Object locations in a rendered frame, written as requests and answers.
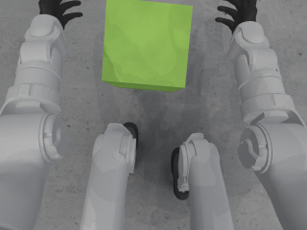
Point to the right robot hand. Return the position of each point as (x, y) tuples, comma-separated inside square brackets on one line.
[(246, 11)]

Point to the robot thigh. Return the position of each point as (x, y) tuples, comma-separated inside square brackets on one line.
[(209, 206), (105, 197)]

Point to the right robot upper arm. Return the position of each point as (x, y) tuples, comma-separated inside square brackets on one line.
[(277, 154)]

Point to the left robot thigh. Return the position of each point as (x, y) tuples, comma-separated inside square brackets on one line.
[(105, 197)]

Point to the left robot upper arm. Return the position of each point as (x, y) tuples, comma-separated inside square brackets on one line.
[(30, 143)]

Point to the right robot forearm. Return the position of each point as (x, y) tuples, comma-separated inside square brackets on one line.
[(263, 97)]

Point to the right robot thigh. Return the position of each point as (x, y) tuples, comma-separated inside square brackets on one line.
[(209, 206)]

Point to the left robot forearm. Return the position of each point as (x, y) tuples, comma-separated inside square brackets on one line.
[(38, 73)]

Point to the carton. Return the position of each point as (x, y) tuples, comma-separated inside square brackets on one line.
[(146, 45)]

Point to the left robot hand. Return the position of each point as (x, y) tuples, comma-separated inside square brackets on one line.
[(54, 8)]

